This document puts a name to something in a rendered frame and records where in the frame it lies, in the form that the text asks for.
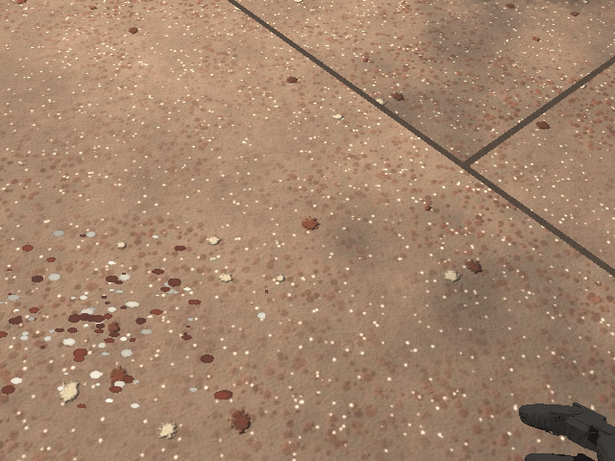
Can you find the right robot hand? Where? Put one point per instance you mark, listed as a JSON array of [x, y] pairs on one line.
[[580, 424]]

